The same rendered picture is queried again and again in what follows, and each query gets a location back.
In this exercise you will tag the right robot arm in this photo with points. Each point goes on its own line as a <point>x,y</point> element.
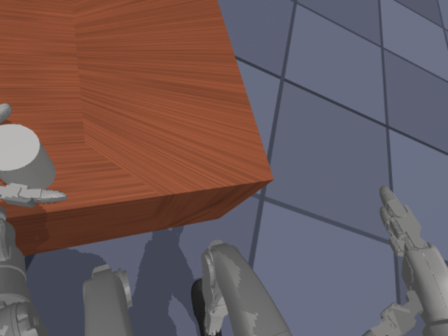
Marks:
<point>436,328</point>

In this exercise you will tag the right robot foot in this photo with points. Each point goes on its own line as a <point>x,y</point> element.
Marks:
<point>198,305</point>

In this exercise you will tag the can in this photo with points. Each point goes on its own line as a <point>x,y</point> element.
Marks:
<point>23,158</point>

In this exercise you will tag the right robot hand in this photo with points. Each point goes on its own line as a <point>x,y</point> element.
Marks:
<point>423,270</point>

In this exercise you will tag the left robot hand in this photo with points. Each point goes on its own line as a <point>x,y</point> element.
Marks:
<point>23,195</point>

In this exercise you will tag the left robot arm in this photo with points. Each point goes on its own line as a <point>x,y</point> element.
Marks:
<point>18,316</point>

